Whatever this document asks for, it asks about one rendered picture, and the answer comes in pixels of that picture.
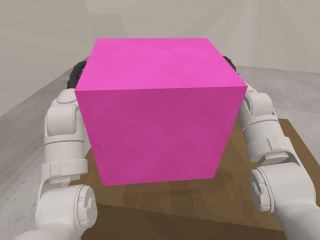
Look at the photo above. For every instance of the right robot hand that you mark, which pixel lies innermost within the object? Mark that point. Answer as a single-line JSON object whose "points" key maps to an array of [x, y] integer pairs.
{"points": [[230, 62]]}

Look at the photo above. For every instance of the right robot forearm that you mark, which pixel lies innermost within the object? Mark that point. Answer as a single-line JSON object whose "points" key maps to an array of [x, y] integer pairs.
{"points": [[266, 142]]}

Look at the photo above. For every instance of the left robot forearm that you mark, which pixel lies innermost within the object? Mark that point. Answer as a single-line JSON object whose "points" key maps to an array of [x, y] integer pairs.
{"points": [[64, 137]]}

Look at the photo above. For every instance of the left robot hand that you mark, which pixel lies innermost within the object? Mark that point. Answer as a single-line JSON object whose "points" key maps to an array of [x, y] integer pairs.
{"points": [[75, 75]]}

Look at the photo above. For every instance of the carton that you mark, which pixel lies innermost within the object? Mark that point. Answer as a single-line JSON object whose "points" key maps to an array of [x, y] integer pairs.
{"points": [[158, 109]]}

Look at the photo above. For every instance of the robot right upper arm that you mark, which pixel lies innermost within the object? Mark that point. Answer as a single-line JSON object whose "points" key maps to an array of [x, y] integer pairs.
{"points": [[285, 191]]}

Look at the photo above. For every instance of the robot left upper arm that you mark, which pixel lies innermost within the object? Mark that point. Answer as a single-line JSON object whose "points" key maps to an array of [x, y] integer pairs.
{"points": [[63, 213]]}

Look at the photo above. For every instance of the pedestal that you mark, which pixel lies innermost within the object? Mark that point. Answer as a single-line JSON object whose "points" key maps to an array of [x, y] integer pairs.
{"points": [[218, 208]]}

